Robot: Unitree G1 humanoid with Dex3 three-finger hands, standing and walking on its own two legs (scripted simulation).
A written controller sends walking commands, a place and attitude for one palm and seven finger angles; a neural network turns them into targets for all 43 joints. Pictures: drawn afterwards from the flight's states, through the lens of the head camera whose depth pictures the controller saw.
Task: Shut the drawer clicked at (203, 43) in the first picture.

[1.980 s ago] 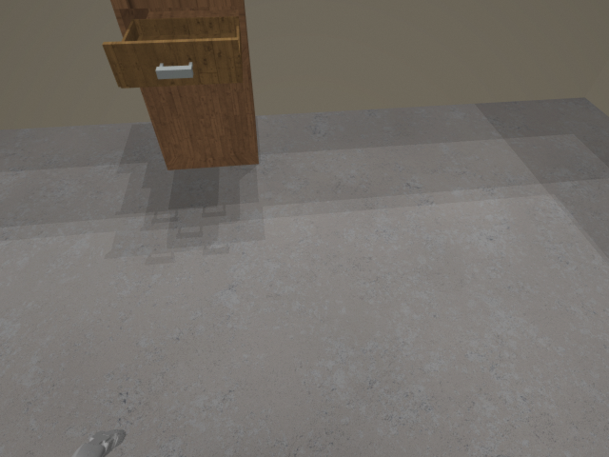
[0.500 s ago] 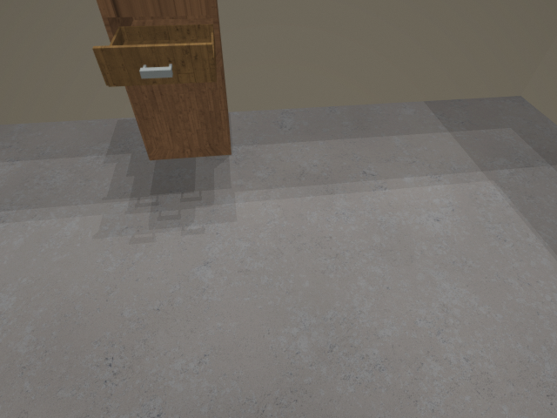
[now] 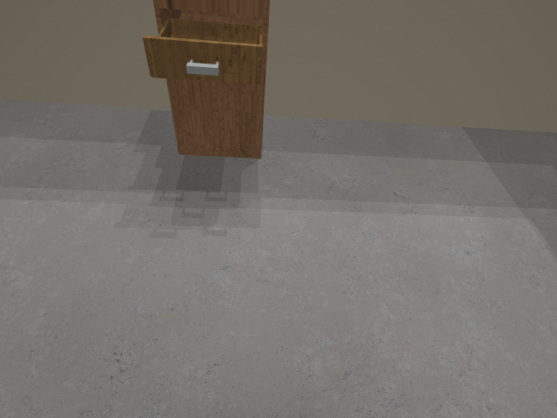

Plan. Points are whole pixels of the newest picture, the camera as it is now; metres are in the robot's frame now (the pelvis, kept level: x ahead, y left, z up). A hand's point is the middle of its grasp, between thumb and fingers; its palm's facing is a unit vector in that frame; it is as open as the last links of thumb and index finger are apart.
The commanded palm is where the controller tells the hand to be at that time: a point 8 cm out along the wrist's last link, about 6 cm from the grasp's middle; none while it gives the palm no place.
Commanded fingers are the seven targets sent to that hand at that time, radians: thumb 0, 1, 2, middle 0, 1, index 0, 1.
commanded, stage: walk to a spot facing it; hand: left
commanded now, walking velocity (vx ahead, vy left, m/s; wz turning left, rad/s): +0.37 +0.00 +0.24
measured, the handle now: (203, 66) +1.24 +0.33 -0.09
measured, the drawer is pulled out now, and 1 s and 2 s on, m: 0.30 0.30 0.30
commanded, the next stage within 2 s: take the last steps up to it in 1.14 s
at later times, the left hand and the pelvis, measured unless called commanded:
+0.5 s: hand (195, 313) +0.34 +0.17 -0.17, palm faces +0.00 -0.99 -0.14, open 7.4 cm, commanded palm none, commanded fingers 0.00 0.90 0.90 -0.20 -0.30 -0.20 -0.30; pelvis +0.23 +0.01 -0.01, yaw +4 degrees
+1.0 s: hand (182, 313) +0.34 +0.20 -0.18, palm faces +0.27 -0.95 -0.16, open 7.4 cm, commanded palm none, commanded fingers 0.00 0.90 0.90 -0.20 -0.30 -0.20 -0.30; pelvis +0.47 +0.06 -0.01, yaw +10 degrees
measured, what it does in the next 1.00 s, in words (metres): walks ahead: right foot, then left foot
